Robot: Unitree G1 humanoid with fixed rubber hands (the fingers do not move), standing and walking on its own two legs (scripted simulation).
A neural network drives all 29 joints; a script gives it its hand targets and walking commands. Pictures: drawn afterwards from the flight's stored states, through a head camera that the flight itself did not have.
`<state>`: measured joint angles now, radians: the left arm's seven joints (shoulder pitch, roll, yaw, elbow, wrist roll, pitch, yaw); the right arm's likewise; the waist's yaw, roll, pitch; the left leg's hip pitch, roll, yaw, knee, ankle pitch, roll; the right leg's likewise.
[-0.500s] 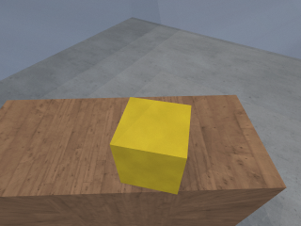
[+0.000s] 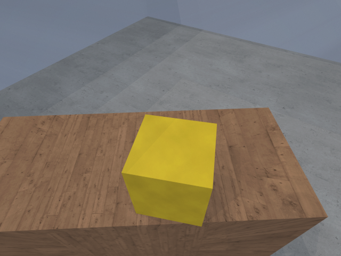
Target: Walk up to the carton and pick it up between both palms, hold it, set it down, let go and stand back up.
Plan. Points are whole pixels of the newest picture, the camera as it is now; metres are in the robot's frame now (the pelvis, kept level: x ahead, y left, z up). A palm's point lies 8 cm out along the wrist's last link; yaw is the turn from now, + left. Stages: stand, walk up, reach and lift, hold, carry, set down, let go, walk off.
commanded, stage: stand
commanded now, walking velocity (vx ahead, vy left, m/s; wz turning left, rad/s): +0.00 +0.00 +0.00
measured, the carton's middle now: (173, 171) +0.37 +0.02 -0.07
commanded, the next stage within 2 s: none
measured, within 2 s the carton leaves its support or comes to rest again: neither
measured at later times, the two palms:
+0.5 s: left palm out of the picture +0.01 +0.24 -0.13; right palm out of the picture +0.01 -0.23 -0.14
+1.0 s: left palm out of the picture +0.00 +0.25 -0.14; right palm out of the picture +0.00 -0.22 -0.14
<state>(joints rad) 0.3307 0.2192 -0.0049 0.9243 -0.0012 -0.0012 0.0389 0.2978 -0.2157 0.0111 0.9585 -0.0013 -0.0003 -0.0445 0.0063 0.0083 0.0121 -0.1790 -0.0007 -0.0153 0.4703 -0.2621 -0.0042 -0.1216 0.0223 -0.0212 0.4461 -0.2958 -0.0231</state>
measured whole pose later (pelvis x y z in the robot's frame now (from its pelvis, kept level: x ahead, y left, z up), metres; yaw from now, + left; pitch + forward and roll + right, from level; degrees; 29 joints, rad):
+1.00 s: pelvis +0.00 +0.01 +0.00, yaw +0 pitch -2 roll +0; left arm 0.33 0.19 -0.02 1.04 0.00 -0.01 0.05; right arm 0.30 -0.18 0.02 1.06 0.00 -0.01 -0.05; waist 0.00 0.00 0.02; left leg -0.16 -0.02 0.00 0.43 -0.24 0.02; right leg -0.11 0.00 -0.01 0.40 -0.27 0.00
